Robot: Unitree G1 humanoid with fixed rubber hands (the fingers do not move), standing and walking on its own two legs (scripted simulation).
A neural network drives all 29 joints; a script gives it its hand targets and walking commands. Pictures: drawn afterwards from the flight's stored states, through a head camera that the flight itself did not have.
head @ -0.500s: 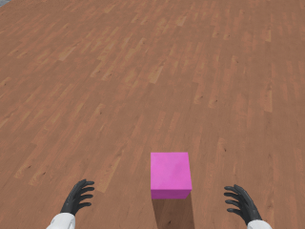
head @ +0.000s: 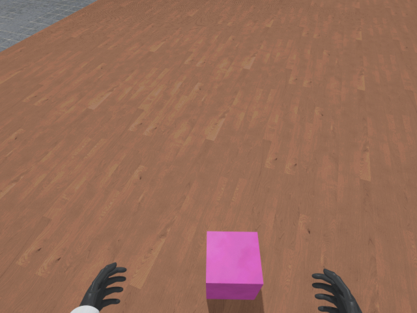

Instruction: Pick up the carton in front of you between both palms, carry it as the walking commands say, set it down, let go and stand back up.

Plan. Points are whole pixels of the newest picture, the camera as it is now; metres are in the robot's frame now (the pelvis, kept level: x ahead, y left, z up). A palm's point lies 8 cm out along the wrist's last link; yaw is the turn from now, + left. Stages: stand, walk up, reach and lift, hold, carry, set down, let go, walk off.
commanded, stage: stand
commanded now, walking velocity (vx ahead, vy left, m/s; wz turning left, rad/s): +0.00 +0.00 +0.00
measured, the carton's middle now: (231, 266) +0.42 -0.08 -0.65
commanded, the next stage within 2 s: none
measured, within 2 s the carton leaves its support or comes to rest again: neither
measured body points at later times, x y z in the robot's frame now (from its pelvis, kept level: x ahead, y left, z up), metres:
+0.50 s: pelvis +0.02 +0.00 -0.01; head +0.03 -0.01 +0.44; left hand +0.16 +0.29 -0.10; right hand +0.16 -0.29 -0.11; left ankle -0.07 +0.12 -0.74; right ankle +0.02 -0.12 -0.74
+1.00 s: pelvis +0.00 +0.00 +0.00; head +0.00 -0.01 +0.45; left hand +0.11 +0.31 -0.10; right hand +0.13 -0.30 -0.11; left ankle -0.07 +0.12 -0.74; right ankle +0.02 -0.12 -0.74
